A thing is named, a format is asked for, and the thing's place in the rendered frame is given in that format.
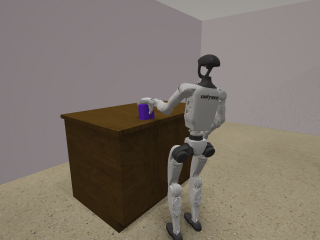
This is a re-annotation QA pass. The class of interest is sponge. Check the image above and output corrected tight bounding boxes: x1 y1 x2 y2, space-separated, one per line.
138 104 155 121

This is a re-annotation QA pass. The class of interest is robot left upper arm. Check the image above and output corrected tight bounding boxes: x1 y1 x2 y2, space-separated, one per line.
160 83 196 115

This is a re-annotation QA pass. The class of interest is right robot forearm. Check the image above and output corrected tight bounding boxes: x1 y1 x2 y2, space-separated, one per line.
202 122 223 136

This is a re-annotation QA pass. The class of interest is left robot forearm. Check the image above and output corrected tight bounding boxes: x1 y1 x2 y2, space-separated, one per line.
149 98 166 112

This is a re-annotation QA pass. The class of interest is right robot hand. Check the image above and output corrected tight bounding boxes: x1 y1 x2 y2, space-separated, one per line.
201 131 208 140

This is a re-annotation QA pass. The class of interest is table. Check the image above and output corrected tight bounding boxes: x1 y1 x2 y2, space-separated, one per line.
60 100 193 233

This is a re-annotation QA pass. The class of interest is robot torso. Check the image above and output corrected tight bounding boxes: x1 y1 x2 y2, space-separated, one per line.
184 81 220 157

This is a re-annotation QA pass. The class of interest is left robot thigh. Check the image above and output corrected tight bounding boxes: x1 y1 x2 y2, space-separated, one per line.
167 144 190 198

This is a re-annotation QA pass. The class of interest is robot right upper arm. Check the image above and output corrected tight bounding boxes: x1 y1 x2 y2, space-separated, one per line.
213 88 227 125

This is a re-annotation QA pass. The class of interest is left robot hand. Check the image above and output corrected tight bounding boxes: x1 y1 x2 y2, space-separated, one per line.
137 97 154 115

